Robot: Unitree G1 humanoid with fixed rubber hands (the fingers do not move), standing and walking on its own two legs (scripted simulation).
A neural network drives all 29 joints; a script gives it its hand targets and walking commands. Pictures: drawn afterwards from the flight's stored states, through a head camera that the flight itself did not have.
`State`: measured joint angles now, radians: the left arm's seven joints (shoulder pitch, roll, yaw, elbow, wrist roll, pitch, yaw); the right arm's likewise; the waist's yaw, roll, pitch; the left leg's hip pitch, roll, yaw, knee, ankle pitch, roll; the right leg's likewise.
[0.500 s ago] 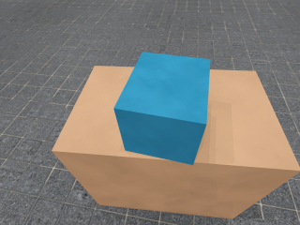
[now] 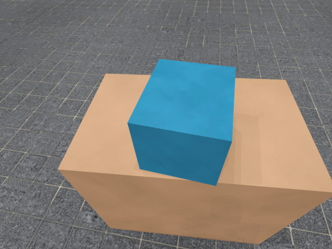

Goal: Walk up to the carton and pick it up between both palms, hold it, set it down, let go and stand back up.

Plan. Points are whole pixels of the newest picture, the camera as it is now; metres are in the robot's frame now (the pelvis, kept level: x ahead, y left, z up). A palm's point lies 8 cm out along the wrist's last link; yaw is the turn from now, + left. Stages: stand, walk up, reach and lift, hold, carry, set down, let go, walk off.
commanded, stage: stand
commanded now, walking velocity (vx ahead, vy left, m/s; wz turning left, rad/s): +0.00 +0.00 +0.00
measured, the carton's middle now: (186, 119) +0.46 -0.04 +0.02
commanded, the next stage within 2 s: none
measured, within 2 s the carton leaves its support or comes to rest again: neither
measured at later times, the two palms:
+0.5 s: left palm out of the picture +0.00 +0.23 -0.14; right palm out of the picture +0.00 -0.23 -0.14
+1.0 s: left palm out of the picture -0.01 +0.24 -0.14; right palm out of the picture +0.00 -0.23 -0.14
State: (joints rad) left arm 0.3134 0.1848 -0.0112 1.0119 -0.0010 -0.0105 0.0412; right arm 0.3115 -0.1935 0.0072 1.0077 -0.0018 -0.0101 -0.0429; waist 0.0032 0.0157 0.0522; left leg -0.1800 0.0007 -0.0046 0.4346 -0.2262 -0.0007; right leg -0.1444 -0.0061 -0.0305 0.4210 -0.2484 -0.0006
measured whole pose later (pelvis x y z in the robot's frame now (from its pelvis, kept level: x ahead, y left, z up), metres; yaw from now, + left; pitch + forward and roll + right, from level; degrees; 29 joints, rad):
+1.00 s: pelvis +0.00 +0.01 +0.00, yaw +0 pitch -2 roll +0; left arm 0.32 0.17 -0.01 1.05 0.00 -0.01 0.05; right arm 0.31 -0.18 0.00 1.04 0.00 -0.01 -0.04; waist 0.00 0.01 0.05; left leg -0.17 -0.01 0.00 0.42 -0.22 0.01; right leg -0.14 -0.01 -0.03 0.41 -0.24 0.01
